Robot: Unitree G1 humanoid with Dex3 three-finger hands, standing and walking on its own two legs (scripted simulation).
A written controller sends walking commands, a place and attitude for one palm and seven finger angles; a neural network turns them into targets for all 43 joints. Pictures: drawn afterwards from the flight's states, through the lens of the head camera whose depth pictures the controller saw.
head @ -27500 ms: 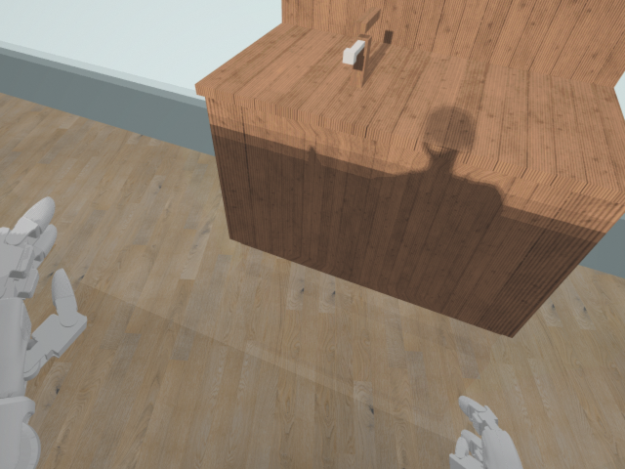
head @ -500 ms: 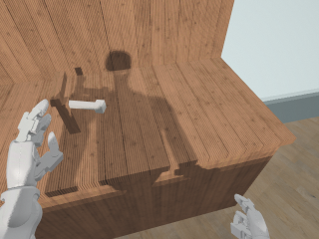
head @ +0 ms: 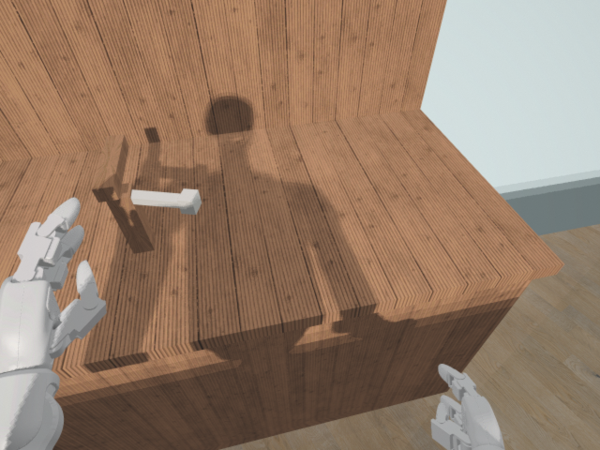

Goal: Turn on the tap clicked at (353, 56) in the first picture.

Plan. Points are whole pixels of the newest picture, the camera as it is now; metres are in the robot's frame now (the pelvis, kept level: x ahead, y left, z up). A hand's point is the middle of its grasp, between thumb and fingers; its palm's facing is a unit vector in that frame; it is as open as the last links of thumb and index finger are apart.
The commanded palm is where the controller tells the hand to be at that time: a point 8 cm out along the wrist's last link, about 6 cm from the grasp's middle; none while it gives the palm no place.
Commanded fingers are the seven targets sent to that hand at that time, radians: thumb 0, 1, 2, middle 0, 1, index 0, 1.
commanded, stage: step back with the hand held close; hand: left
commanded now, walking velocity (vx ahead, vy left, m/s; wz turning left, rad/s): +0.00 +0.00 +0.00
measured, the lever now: (189, 201) +0.43 +0.24 +0.10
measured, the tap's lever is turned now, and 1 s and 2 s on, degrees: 70 70 70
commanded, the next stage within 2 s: stop stepping back and stand still in 1.70 s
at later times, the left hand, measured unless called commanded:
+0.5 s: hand (78, 344) +0.16 +0.24 +0.15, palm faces +0.34 -0.82 -0.45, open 7.4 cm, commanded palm +0.11 +0.28 +0.17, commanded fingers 0.00 0.90 0.90 -0.20 -0.30 -0.20 -0.30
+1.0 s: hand (25, 404) +0.11 +0.26 +0.15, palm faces +0.40 -0.81 -0.43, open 7.4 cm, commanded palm +0.05 +0.30 +0.17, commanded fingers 0.00 0.90 0.90 -0.20 -0.30 -0.20 -0.30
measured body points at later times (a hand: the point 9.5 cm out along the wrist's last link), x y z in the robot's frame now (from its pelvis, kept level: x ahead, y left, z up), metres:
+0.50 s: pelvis -0.05 +0.01 -0.01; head -0.02 +0.00 +0.44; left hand +0.14 +0.28 +0.18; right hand +0.12 -0.23 -0.09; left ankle -0.04 +0.13 -0.74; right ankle +0.02 -0.13 -0.74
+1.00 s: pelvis -0.11 +0.02 -0.02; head -0.08 +0.03 +0.43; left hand +0.08 +0.30 +0.18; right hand +0.06 -0.22 -0.10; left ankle -0.04 +0.13 -0.74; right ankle +0.02 -0.13 -0.74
